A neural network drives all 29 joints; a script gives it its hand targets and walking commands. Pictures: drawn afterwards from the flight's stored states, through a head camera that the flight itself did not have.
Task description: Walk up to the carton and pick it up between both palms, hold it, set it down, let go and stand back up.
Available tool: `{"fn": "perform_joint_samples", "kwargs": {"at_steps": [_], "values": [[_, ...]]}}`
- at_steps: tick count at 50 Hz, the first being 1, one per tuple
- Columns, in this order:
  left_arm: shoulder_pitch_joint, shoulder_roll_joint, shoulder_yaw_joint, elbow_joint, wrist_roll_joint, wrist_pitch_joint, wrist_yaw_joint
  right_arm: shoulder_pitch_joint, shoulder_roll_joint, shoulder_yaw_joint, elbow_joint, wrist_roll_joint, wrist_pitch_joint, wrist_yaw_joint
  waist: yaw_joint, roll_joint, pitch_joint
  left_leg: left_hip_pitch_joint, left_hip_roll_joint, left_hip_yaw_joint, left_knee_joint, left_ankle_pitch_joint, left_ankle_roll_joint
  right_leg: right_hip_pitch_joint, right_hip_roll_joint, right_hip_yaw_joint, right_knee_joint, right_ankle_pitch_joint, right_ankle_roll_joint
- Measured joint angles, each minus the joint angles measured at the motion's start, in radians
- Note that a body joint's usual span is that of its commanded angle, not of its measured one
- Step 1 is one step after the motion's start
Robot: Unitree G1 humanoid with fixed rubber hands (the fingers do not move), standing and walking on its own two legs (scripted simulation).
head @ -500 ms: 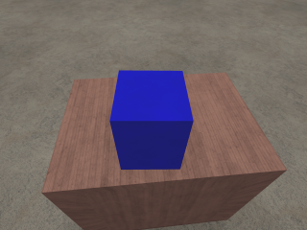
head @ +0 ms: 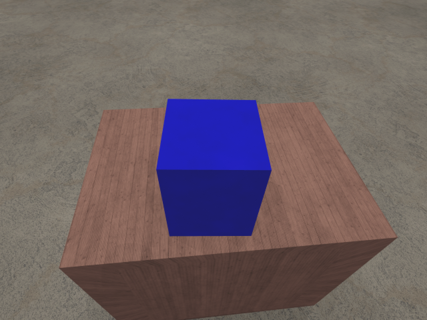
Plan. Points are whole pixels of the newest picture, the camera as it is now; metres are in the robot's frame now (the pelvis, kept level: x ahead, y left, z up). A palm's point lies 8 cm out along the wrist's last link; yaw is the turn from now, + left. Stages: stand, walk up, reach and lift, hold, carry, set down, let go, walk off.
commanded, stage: stand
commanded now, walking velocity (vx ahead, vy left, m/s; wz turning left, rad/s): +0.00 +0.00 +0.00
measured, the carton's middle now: (211, 170) +0.47 +0.00 +0.00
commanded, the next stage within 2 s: walk up in 0.86 s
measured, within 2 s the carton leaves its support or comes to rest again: neither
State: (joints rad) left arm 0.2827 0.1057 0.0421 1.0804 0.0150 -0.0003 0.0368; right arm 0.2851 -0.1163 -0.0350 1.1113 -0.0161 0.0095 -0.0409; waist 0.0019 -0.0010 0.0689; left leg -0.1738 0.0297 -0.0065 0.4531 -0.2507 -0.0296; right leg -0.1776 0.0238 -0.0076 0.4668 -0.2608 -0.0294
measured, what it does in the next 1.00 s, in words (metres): stands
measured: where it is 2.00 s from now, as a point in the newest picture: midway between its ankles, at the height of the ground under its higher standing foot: outside the picture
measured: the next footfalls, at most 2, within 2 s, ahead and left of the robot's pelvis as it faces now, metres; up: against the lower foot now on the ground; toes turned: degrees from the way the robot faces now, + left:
none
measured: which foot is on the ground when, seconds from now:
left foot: down 0.00-1.00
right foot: down 0.00-1.00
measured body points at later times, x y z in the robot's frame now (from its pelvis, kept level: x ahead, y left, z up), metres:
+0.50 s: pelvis -0.01 +0.00 +0.00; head +0.00 +0.01 +0.45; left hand -0.03 +0.20 -0.16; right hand -0.03 -0.20 -0.16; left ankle +0.00 +0.14 -0.74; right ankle +0.00 -0.10 -0.74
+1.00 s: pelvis -0.01 +0.00 +0.00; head +0.00 +0.00 +0.45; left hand -0.04 +0.20 -0.16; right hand -0.04 -0.19 -0.16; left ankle +0.00 +0.14 -0.74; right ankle +0.00 -0.10 -0.74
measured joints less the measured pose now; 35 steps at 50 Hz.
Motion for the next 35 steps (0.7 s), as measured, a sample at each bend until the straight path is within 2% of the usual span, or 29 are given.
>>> {"fn": "perform_joint_samples", "kwargs": {"at_steps": [11, 22, 35], "values": [[-0.006, -0.006, -0.004, 0.03, -0.004, -0.001, 0.005, -0.006, 0.019, 0.008, 0.036, 0.002, -0.002, 0.0, 0.003, 0.007, -0.01, 0.01, -0.008, -0.001, -0.012, 0.012, 0.005, 0.008, -0.008, -0.001, -0.006, 0.008, 0.006], [0.01, -0.012, -0.01, 0.052, -0.002, -0.001, 0.004, -0.004, 0.025, 0.015, 0.051, 0.004, -0.001, 0.0, 0.005, -0.01, -0.006, 0.015, -0.009, 0.001, -0.023, 0.024, 0.006, 0.011, -0.01, 0.001, -0.012, 0.018, 0.007], [0.025, -0.029, -0.02, 0.066, -0.001, 0.0, 0.004, 0.009, 0.03, 0.022, 0.058, 0.005, 0.001, 0.002, 0.001, 0.003, -0.012, 0.003, -0.008, -0.001, -0.021, 0.031, 0.005, 0.0, -0.008, -0.001, -0.014, 0.026, 0.007]]}}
